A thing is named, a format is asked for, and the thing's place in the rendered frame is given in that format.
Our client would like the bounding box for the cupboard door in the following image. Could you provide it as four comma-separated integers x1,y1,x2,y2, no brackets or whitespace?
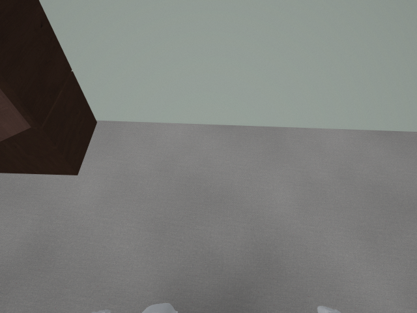
0,89,31,142

